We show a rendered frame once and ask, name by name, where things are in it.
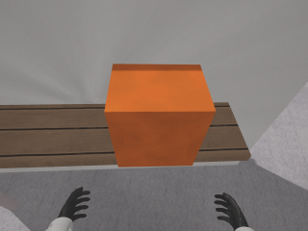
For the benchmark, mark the robot left forearm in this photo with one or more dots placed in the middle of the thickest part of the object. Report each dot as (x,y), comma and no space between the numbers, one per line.
(61,224)

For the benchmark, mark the carton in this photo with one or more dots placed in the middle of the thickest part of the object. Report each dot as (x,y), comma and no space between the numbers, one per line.
(158,114)

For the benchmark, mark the left robot hand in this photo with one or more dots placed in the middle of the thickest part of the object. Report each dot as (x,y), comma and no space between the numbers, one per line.
(70,208)

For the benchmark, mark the right robot hand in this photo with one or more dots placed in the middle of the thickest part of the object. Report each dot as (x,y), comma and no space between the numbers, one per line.
(236,217)

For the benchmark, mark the table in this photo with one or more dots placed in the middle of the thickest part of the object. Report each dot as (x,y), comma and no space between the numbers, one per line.
(77,135)

